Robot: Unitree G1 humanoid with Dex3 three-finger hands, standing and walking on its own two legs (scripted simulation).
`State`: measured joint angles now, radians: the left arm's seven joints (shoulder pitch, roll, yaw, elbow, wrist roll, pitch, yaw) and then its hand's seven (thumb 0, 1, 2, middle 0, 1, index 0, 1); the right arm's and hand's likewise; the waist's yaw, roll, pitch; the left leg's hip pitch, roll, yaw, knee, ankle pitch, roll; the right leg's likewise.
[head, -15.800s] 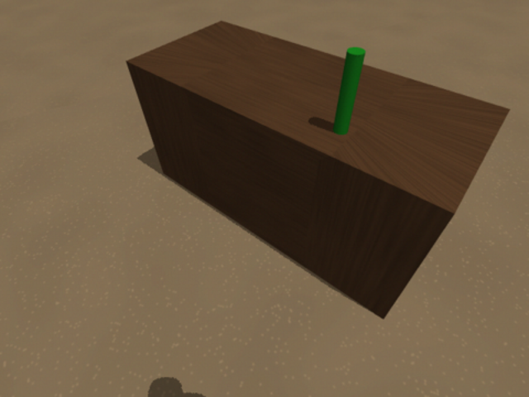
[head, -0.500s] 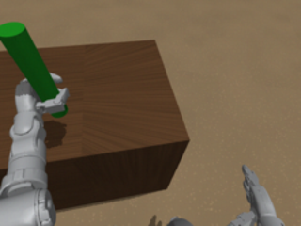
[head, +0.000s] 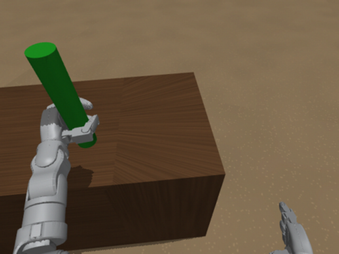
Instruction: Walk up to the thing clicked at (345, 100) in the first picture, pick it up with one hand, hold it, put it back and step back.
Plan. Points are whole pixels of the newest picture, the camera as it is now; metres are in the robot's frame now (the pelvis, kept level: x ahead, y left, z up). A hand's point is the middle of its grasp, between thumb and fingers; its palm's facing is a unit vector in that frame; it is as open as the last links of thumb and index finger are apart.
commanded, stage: lift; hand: left
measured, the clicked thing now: (69, 105) +0.39 +0.19 +0.21
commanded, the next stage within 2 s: hold in 0.60 s
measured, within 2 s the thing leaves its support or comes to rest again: neither
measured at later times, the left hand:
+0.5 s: hand (73, 128) +0.34 +0.18 +0.19, palm faces +0.12 -0.99 -0.02, open 6.0 cm
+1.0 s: hand (66, 125) +0.33 +0.18 +0.21, palm faces +0.12 -0.99 +0.00, open 6.0 cm
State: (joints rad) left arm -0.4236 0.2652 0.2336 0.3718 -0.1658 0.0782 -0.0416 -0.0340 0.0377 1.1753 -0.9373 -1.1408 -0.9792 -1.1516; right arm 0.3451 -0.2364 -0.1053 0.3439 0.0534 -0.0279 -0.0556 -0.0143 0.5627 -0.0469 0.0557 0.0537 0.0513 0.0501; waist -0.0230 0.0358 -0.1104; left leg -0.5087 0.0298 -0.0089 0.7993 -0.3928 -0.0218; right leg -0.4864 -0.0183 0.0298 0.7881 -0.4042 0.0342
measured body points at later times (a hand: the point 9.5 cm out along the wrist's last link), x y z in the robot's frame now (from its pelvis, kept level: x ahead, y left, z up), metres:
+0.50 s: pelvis -0.02 -0.01 +0.01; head -0.04 -0.03 +0.46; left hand +0.32 +0.23 +0.19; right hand +0.15 -0.26 -0.05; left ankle +0.01 +0.13 -0.71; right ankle +0.00 -0.14 -0.71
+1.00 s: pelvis -0.01 +0.00 +0.02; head -0.04 -0.02 +0.47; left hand +0.31 +0.23 +0.21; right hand +0.16 -0.25 -0.04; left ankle +0.01 +0.13 -0.71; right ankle +0.00 -0.14 -0.71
